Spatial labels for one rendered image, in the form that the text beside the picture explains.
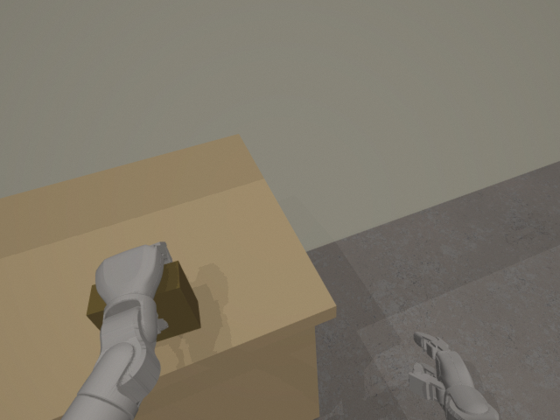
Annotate left robot forearm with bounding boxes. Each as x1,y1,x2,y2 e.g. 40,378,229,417
60,293,161,420

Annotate robot right hand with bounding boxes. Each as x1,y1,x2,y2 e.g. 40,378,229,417
409,332,475,410

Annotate robot left hand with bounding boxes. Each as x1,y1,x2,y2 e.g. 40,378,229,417
95,241,172,334

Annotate table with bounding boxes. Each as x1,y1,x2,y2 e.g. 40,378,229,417
0,134,337,420

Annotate right robot forearm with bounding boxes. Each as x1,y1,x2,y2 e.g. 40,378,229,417
444,385,500,420

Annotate sponge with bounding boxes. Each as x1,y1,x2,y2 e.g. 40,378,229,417
87,261,201,342

